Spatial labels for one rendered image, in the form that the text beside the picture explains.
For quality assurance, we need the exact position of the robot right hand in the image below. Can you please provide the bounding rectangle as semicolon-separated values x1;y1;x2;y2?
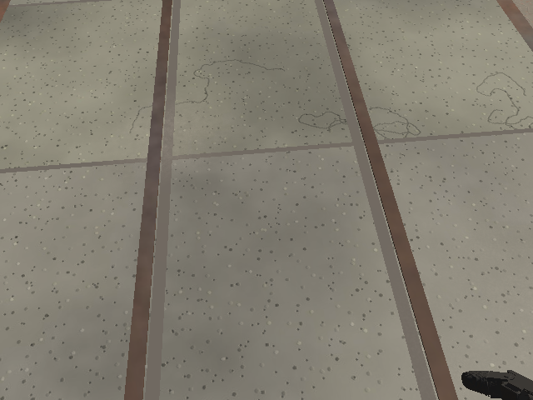
461;370;533;400

